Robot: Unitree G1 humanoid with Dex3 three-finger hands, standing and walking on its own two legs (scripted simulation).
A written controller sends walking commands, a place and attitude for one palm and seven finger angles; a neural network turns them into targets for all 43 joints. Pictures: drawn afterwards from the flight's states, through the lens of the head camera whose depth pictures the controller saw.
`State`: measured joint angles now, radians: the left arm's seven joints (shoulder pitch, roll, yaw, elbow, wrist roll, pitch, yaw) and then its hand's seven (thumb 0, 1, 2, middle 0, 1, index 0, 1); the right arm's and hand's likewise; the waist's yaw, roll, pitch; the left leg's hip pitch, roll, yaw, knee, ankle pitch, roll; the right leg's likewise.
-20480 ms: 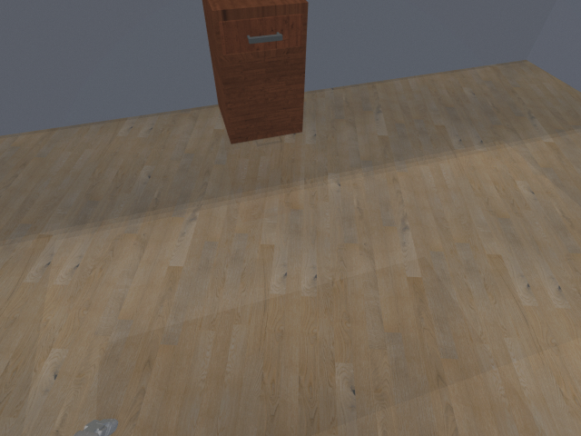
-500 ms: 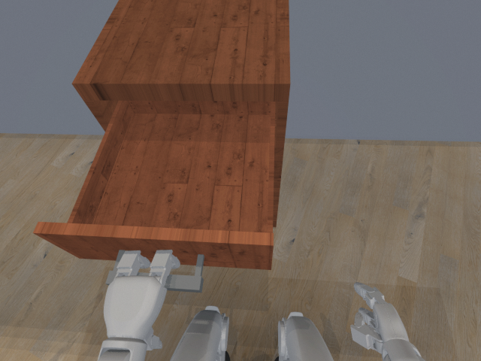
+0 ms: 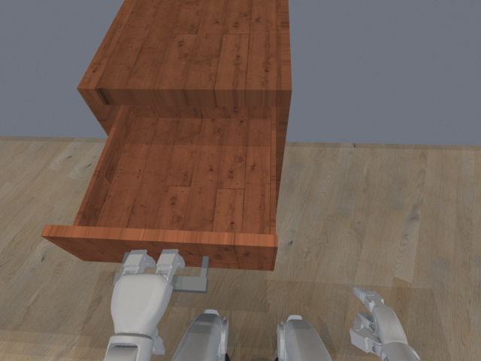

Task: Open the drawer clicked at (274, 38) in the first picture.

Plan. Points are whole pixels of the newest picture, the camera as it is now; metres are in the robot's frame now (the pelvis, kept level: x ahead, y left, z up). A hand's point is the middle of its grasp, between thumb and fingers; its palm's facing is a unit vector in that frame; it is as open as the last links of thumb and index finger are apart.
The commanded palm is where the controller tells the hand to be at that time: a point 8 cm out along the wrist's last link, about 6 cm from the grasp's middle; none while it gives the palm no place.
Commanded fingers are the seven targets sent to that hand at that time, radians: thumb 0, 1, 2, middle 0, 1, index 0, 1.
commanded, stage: lift the hand off the handle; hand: left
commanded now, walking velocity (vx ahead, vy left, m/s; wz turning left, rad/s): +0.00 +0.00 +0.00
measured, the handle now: (163, 271) +0.27 +0.16 -0.05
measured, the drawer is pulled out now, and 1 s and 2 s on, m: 0.30 0.30 0.30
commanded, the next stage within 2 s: none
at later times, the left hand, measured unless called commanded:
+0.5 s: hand (151, 296) +0.23 +0.16 -0.03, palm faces -0.07 -0.14 -0.99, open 13.4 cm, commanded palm +0.21 +0.16 +0.03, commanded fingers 0.00 -0.50 0.30 -0.30 -1.20 -0.30 -1.20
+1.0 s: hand (147, 290) +0.23 +0.16 +0.01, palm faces -0.05 -0.15 -0.99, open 13.5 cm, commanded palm +0.21 +0.15 +0.07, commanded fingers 0.00 -0.50 0.30 -0.30 -1.20 -0.30 -1.20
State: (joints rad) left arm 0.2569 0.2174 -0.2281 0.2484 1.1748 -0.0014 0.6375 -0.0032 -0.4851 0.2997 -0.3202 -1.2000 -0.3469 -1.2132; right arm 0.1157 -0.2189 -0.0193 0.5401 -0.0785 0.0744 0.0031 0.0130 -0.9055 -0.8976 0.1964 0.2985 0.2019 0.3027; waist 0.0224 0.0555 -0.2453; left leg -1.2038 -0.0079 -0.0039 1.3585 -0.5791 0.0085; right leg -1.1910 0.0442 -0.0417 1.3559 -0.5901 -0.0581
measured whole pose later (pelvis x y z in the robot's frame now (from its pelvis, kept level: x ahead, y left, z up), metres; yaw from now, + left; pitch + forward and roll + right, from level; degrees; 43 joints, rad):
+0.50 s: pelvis +0.01 +0.00 +0.03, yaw +0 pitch +21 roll +0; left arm 0.32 0.23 -0.24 0.19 1.16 0.00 0.61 0.00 -0.49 0.30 -0.32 -1.20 -0.39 -1.21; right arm 0.14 -0.22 -0.02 0.51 -0.08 0.09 0.02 0.01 -0.91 -0.90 0.20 0.30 0.20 0.30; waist 0.02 0.06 -0.23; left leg -1.06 0.00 0.00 1.24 -0.56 0.01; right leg -1.05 0.05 -0.03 1.24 -0.56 -0.06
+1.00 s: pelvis +0.02 +0.00 +0.05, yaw -1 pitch +18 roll +1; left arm 0.38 0.23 -0.24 0.11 1.13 0.02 0.58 0.00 -0.49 0.30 -0.33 -1.20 -0.37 -1.22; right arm 0.16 -0.22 -0.01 0.47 -0.07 0.11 0.04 0.01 -0.91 -0.90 0.20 0.30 0.20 0.30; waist 0.03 0.06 -0.22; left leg -0.90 0.00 0.01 1.13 -0.53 0.00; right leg -0.91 0.05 -0.01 1.14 -0.54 -0.06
